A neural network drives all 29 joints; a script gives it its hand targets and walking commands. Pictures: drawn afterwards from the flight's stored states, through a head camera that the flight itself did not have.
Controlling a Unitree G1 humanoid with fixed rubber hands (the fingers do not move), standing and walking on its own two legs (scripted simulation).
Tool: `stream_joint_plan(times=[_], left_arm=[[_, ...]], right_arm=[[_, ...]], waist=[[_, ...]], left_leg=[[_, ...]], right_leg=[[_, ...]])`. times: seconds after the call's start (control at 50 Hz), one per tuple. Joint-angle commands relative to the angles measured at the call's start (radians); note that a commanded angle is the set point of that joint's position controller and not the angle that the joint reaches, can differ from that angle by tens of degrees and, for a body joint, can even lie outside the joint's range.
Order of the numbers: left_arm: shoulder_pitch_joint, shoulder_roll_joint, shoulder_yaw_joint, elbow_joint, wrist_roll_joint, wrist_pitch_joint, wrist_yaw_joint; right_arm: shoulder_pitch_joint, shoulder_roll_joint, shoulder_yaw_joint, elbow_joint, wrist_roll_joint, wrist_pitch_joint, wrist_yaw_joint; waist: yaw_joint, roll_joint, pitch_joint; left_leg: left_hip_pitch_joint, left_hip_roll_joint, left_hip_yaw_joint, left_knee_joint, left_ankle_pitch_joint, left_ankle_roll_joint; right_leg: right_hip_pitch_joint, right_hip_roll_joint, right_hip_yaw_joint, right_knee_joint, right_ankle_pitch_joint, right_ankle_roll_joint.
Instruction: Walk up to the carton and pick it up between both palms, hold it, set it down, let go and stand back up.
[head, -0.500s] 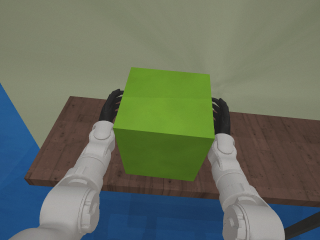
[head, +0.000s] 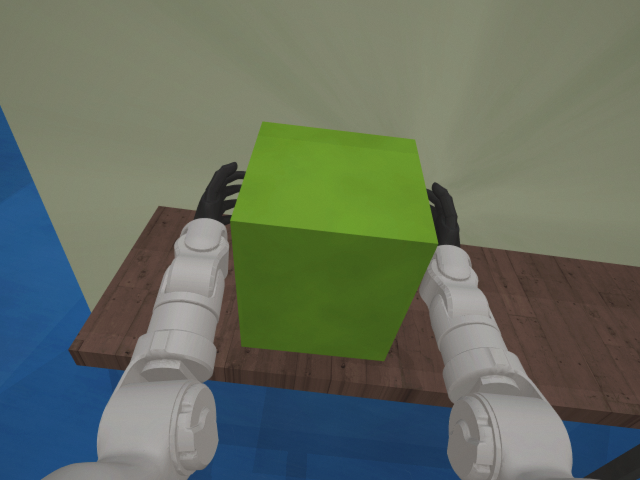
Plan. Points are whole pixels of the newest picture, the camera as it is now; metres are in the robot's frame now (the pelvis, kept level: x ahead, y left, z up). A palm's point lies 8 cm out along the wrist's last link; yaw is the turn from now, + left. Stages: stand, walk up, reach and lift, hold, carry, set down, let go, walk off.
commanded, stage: reach and lift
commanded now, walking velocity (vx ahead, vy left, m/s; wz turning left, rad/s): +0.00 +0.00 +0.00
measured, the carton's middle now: (325, 246) +0.40 -0.03 +0.11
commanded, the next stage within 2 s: hold in 1.66 s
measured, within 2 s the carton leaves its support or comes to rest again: neither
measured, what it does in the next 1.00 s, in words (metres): stands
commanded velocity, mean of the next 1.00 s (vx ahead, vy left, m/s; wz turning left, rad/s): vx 0.00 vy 0.00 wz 0.00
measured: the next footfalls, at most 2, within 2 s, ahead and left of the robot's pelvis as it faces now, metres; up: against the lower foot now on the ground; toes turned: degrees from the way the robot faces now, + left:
none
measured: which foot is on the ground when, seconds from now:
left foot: down 0.00-1.00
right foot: down 0.00-1.00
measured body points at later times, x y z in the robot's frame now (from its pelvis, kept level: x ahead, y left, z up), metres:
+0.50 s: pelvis -0.02 -0.01 +0.00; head -0.05 +0.03 +0.44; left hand +0.38 +0.15 +0.17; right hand +0.38 -0.15 +0.17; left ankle +0.04 +0.12 -0.75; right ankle +0.00 -0.13 -0.75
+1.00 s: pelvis +0.00 -0.01 +0.00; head -0.04 +0.03 +0.44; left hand +0.38 +0.15 +0.19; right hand +0.39 -0.15 +0.18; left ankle +0.04 +0.12 -0.75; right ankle +0.00 -0.13 -0.75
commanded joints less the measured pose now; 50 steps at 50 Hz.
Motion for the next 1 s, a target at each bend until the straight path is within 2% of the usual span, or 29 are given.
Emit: stream_joint_plan(times=[0.0, 0.02, 0.04, 0.08, 0.12, 0.14, 0.2, 0.26, 0.28, 0.4, 0.44, 0.48, 0.56, 0.6, 0.62, 0.64, 0.7, 0.78, 0.82, 0.86, 0.9, 0.98], left_arm=[[-0.644, -0.584, -0.335, -0.193, -0.050, 0.010, -0.156], [-0.642, -0.587, -0.341, -0.204, -0.055, 0.012, -0.155], [-0.641, -0.584, -0.364, -0.240, -0.069, 0.020, -0.154], [-0.634, -0.593, -0.383, -0.290, -0.071, 0.039, -0.148], [-0.627, -0.592, -0.411, -0.331, -0.087, 0.062, -0.145], [-0.602, -0.565, -0.390, -0.311, -0.076, 0.074, -0.151], [-0.596, -0.559, -0.399, -0.353, -0.079, 0.115, -0.156], [-0.606, -0.546, -0.399, -0.352, -0.086, 0.141, -0.166], [-0.621, -0.545, -0.400, -0.377, -0.085, 0.146, -0.164], [-0.617, -0.525, -0.375, -0.370, -0.069, 0.195, -0.181], [-0.630, -0.533, -0.391, -0.389, -0.075, 0.202, -0.180], [-0.625, -0.541, -0.395, -0.397, -0.067, 0.212, -0.176], [-0.588, -0.565, -0.438, -0.449, -0.077, 0.222, -0.163], [-0.566, -0.558, -0.431, -0.446, -0.073, 0.239, -0.165], [-0.561, -0.556, -0.424, -0.445, -0.070, 0.243, -0.168], [-0.543, -0.550, -0.427, -0.489, -0.068, 0.248, -0.166], [-0.550, -0.555, -0.431, -0.500, -0.064, 0.264, -0.166], [-0.529, -0.558, -0.439, -0.535, -0.070, 0.288, -0.165], [-0.532, -0.558, -0.451, -0.568, -0.076, 0.297, -0.164], [-0.536, -0.551, -0.452, -0.572, -0.081, 0.303, -0.162], [-0.498, -0.545, -0.468, -0.602, -0.095, 0.315, -0.160], [-0.483, -0.516, -0.443, -0.605, -0.080, 0.335, -0.175]], right_arm=[[-0.751, 0.486, 0.327, -0.261, 0.028, -0.061, 0.147], [-0.766, 0.499, 0.346, -0.279, 0.037, -0.062, 0.147], [-0.753, 0.499, 0.357, -0.305, 0.043, -0.061, 0.144], [-0.761, 0.520, 0.396, -0.338, 0.066, -0.049, 0.140], [-0.763, 0.522, 0.410, -0.365, 0.079, -0.036, 0.133], [-0.746, 0.512, 0.402, -0.352, 0.072, -0.026, 0.130], [-0.742, 0.508, 0.409, -0.364, 0.084, 0.000, 0.126], [-0.740, 0.498, 0.389, -0.351, 0.076, 0.020, 0.120], [-0.752, 0.504, 0.396, -0.356, 0.082, 0.025, 0.123], [-0.755, 0.485, 0.344, -0.331, 0.062, 0.048, 0.119], [-0.756, 0.481, 0.337, -0.331, 0.065, 0.051, 0.121], [-0.762, 0.471, 0.339, -0.324, 0.074, 0.053, 0.126], [-0.762, 0.468, 0.382, -0.383, 0.103, 0.049, 0.126], [-0.753, 0.453, 0.380, -0.381, 0.103, 0.056, 0.124], [-0.764, 0.461, 0.395, -0.396, 0.113, 0.058, 0.123], [-0.736, 0.461, 0.414, -0.413, 0.125, 0.060, 0.122], [-0.735, 0.454, 0.423, -0.406, 0.137, 0.072, 0.124], [-0.764, 0.462, 0.469, -0.489, 0.172, 0.078, 0.117], [-0.750, 0.457, 0.482, -0.498, 0.182, 0.091, 0.114], [-0.770, 0.465, 0.498, -0.528, 0.191, 0.097, 0.111], [-0.766, 0.465, 0.528, -0.578, 0.205, 0.104, 0.102], [-0.708, 0.449, 0.518, -0.546, 0.205, 0.135, 0.090]], waist=[[0.021, 0.117, -0.407], [0.031, 0.104, -0.432], [0.021, 0.107, -0.444], [0.030, 0.101, -0.463], [0.022, 0.101, -0.465], [0.020, 0.081, -0.412], [0.019, 0.071, -0.388], [0.000, 0.067, -0.371], [0.011, 0.064, -0.389], [-0.007, 0.067, -0.348], [-0.018, 0.088, -0.361], [-0.018, 0.112, -0.367], [-0.016, 0.151, -0.432], [-0.023, 0.146, -0.404], [-0.016, 0.128, -0.394], [-0.011, 0.134, -0.415], [-0.012, 0.136, -0.365], [0.001, 0.105, -0.369], [-0.007, 0.113, -0.373], [0.003, 0.105, -0.372], [0.001, 0.091, -0.406], [-0.010, 0.082, -0.364]], left_leg=[[0.191, -0.036, 0.032, -0.023, 0.193, -0.054], [0.191, -0.037, 0.032, -0.017, 0.208, -0.051], [0.196, -0.040, 0.034, -0.013, 0.218, -0.049], [0.211, -0.043, 0.037, -0.008, 0.241, -0.047], [0.203, -0.047, 0.037, -0.005, 0.236, -0.043], [0.190, -0.048, 0.035, -0.014, 0.200, -0.031], [0.179, -0.050, 0.040, -0.030, 0.148, -0.021], [0.163, -0.054, 0.037, -0.037, 0.083, -0.012], [0.170, -0.052, 0.036, -0.040, 0.089, -0.009], [0.149, -0.055, 0.041, -0.053, 0.021, 0.000], [0.157, -0.053, 0.036, -0.049, 0.024, -0.007], [0.174, -0.049, 0.033, -0.045, 0.040, -0.014], [0.230, -0.047, 0.022, -0.015, 0.150, -0.033], [0.225, -0.049, 0.021, -0.014, 0.166, -0.032], [0.219, -0.046, 0.022, -0.018, 0.162, -0.026], [0.241, -0.046, 0.024, -0.013, 0.204, -0.029], [0.230, -0.042, 0.021, -0.014, 0.195, -0.032], [0.226, -0.040, 0.021, -0.006, 0.235, -0.025], [0.230, -0.042, 0.019, 0.003, 0.265, -0.030], [0.225, -0.040, 0.016, 0.006, 0.257, -0.027], [0.241, -0.044, 0.017, 0.018, 0.304, -0.024], [0.229, -0.048, 0.019, 0.010, 0.268, -0.022]], right_leg=[[0.004, 0.065, -0.054, -0.020, 0.141, -0.004], [0.006, 0.067, -0.057, -0.019, 0.145, 0.000], [0.015, 0.064, -0.056, -0.017, 0.170, 0.000], [0.032, 0.067, -0.057, -0.016, 0.185, 0.002], [0.031, 0.062, -0.053, -0.016, 0.192, 0.003], [0.022, 0.058, -0.053, -0.026, 0.168, 0.005], [0.010, 0.051, -0.053, -0.031, 0.128, 0.010], [-0.010, 0.043, -0.053, -0.037, 0.084, 0.014], [-0.003, 0.043, -0.053, -0.033, 0.090, 0.015], [-0.014, 0.034, -0.059, -0.040, 0.027, 0.020], [-0.012, 0.037, -0.064, -0.035, 0.027, 0.016], [-0.021, 0.042, -0.070, -0.027, 0.030, 0.018], [-0.005, 0.057, -0.077, -0.014, 0.102, 0.019], [0.002, 0.059, -0.079, -0.017, 0.109, 0.018], [0.006, 0.061, -0.078, -0.021, 0.101, 0.021], [0.024, 0.061, -0.078, -0.015, 0.138, 0.021], [0.007, 0.066, -0.081, -0.014, 0.103, 0.018], [0.027, 0.072, -0.081, -0.012, 0.135, 0.021], [0.037, 0.074, -0.078, -0.009, 0.157, 0.022], [0.030, 0.074, -0.076, -0.009, 0.148, 0.022], [0.047, 0.073, -0.070, -0.004, 0.215, 0.026], [0.051, 0.066, -0.066, -0.007, 0.215, 0.028]])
